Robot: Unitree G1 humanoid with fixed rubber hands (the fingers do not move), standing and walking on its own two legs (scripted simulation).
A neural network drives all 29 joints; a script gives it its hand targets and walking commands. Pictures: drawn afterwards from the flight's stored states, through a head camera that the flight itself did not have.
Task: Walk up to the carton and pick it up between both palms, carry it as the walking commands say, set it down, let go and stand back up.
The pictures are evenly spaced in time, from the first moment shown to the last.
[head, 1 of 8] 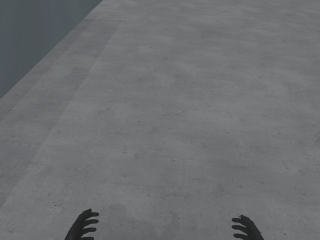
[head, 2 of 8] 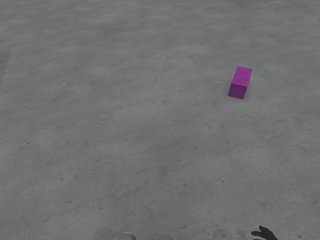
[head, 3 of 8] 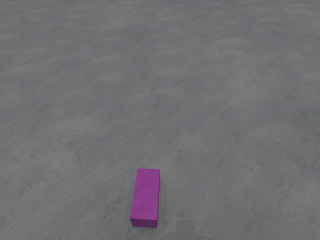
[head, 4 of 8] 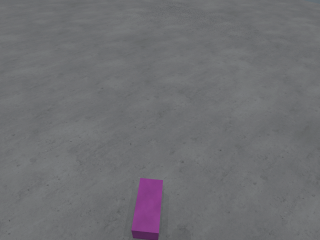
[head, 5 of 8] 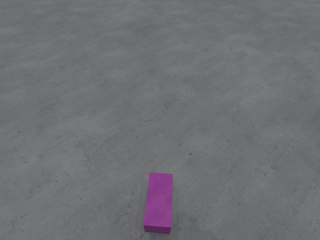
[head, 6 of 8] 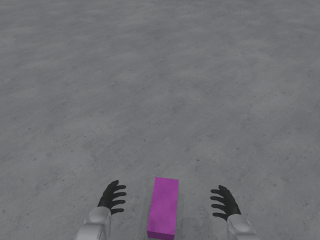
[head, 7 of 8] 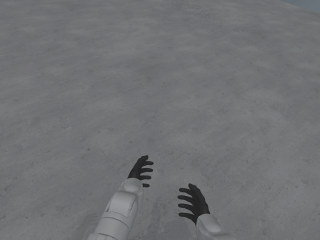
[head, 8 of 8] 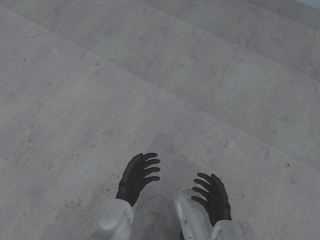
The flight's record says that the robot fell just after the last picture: yes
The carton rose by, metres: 0.00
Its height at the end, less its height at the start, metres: +0.00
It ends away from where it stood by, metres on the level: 0.00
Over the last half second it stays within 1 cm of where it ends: yes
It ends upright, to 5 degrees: yes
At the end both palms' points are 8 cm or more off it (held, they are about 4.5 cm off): yes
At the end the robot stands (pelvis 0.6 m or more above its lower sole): no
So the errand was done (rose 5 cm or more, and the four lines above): no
